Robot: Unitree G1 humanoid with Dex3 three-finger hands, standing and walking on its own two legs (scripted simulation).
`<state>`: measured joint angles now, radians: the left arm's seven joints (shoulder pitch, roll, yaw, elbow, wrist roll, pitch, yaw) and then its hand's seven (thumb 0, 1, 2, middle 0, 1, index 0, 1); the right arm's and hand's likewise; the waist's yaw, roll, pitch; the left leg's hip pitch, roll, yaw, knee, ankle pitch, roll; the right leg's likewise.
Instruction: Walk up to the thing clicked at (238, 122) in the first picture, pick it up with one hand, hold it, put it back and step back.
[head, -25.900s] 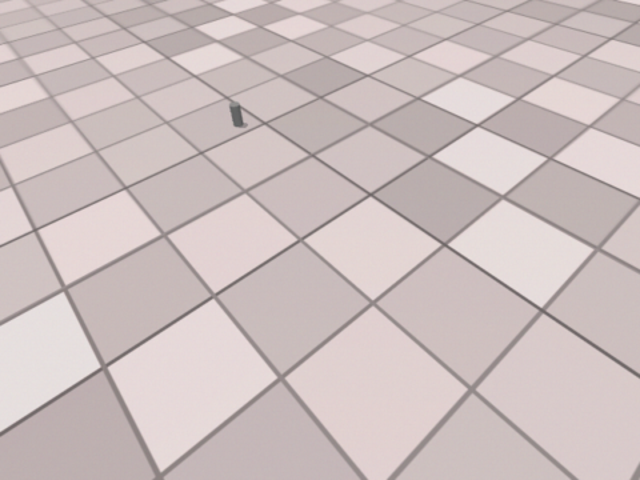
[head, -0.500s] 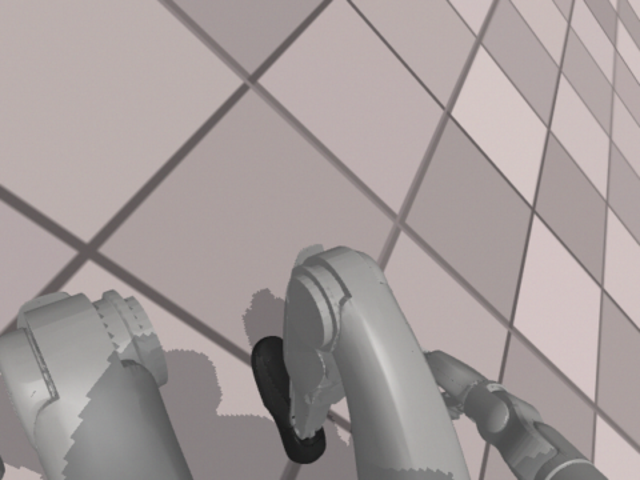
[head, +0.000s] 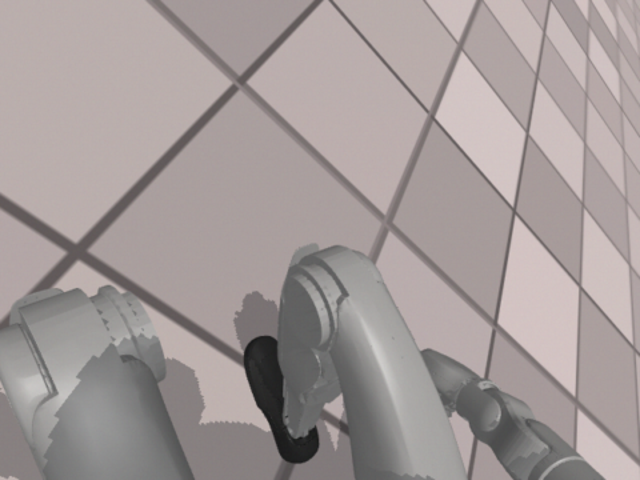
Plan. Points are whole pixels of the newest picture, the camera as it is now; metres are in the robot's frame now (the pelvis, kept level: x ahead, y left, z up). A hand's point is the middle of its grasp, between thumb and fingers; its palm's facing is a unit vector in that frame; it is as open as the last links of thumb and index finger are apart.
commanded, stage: open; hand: left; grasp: from the side
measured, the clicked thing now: out of the picture +0.40 +0.34 -0.21
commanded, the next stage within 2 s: withdraw in 0.28 s
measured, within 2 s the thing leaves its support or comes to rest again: neither
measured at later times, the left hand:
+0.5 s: hand out of the picture +0.41 +0.33 -0.17, palm faces +0.51 -0.86 +0.01, open 16.6 cm
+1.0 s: hand out of the picture +0.32 +0.40 -0.08, palm faces +0.46 -0.88 -0.12, open 17.4 cm
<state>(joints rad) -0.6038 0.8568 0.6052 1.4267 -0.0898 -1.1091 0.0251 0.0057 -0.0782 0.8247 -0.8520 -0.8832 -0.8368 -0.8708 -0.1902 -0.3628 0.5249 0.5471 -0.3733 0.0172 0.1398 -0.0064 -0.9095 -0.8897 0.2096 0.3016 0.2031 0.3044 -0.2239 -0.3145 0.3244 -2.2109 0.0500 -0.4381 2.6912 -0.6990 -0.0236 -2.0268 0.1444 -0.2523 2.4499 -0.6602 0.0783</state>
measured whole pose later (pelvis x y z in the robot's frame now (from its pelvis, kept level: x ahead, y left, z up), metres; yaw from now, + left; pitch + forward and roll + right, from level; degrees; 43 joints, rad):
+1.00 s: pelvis +0.01 -0.01 +0.03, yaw +4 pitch +19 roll -14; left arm -0.43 0.73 0.56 1.06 -0.12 -0.69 -0.20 -0.01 -0.52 0.05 -0.05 -0.03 -0.06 -0.02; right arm -0.06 -0.32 0.26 0.59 -0.15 0.06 0.09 0.00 -0.90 -0.90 0.21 0.30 0.20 0.31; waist -0.10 -0.15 0.08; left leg -2.24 0.07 -0.30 2.53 -0.67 -0.01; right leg -2.07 0.09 -0.17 2.38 -0.68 0.05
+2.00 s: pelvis +0.08 +0.00 +0.40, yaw +18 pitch +17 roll -4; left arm 0.28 0.27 0.08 0.16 -0.01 0.27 0.18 -0.01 -0.51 0.07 -0.06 -0.06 -0.06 -0.06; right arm 0.23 -0.22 0.02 0.50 0.04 -0.03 -0.17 0.00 -0.90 -0.90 0.21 0.30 0.20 0.31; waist -0.05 0.01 -0.17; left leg -1.00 0.07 -0.05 1.23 -0.53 -0.02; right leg -0.90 0.00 -0.05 1.17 -0.56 0.02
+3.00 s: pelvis +0.09 -0.01 +0.44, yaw +19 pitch +6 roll -2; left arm 0.47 0.21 -0.01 -0.01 -0.01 0.26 0.13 -0.01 -0.55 0.05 -0.05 -0.05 -0.06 -0.05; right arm 0.29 -0.20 0.04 0.50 0.01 -0.12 -0.18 0.01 -0.90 -0.90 0.21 0.30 0.20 0.30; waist -0.03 0.04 -0.09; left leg -0.65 0.06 -0.04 0.96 -0.42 -0.03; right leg -0.57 0.00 -0.05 0.92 -0.46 0.01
